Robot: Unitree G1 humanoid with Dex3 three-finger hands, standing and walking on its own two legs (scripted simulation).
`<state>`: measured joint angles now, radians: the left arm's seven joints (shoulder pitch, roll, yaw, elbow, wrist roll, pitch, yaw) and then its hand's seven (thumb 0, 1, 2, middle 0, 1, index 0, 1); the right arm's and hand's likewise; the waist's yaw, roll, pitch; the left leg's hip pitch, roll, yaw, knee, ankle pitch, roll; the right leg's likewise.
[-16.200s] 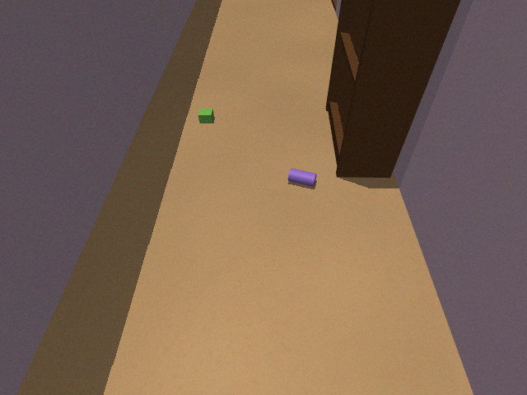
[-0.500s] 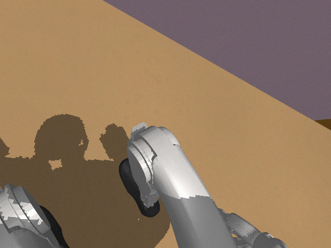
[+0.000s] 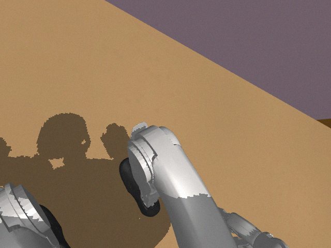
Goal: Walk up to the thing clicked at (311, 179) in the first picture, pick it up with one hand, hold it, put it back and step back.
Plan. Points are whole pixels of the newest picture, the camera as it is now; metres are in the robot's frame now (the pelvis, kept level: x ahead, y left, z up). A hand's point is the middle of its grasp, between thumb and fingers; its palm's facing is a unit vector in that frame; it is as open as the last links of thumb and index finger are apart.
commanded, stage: settle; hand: left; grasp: from above
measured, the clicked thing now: out of the picture +0.45 +0.39 -0.29
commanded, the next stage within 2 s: lift in 0.86 s
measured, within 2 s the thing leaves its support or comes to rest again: leaves its support in 0.34 s
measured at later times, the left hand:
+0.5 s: hand out of the picture +0.45 +0.40 -0.21, palm faces -0.20 -0.31 -0.93, open 9.6 cm
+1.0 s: hand out of the picture +0.43 +0.40 -0.14, palm faces -0.24 -0.32 -0.92, open 9.7 cm
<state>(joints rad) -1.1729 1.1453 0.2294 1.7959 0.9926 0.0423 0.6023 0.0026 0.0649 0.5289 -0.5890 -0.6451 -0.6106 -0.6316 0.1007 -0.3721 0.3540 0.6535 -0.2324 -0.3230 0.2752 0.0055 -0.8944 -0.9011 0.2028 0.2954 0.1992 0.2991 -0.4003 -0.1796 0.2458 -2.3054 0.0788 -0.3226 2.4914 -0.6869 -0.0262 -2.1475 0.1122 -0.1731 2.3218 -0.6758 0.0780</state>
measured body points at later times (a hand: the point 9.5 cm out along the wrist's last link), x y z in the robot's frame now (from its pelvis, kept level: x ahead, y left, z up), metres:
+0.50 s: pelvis +0.01 +0.00 +0.01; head +0.28 +0.14 +0.34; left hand +0.46 +0.41 -0.15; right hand +0.08 -0.25 -0.05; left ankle +0.07 +0.14 -0.29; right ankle +0.12 -0.12 -0.29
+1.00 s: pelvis +0.01 -0.01 +0.01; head +0.24 +0.09 +0.38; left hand +0.44 +0.41 -0.09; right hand +0.09 -0.26 -0.09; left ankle +0.07 +0.14 -0.29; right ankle +0.12 -0.12 -0.29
